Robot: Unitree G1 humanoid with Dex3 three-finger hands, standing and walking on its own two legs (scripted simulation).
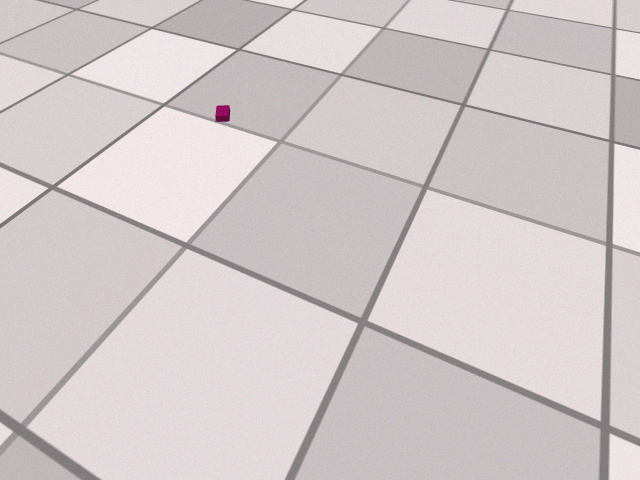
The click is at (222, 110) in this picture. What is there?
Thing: flat box
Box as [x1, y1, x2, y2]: [215, 105, 229, 121]
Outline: 217,106 215,115 216,120 228,120 228,105
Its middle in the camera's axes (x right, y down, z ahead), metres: -0.53 -0.71 +2.18
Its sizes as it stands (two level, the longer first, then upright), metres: 0.104 0.070 0.036
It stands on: the floor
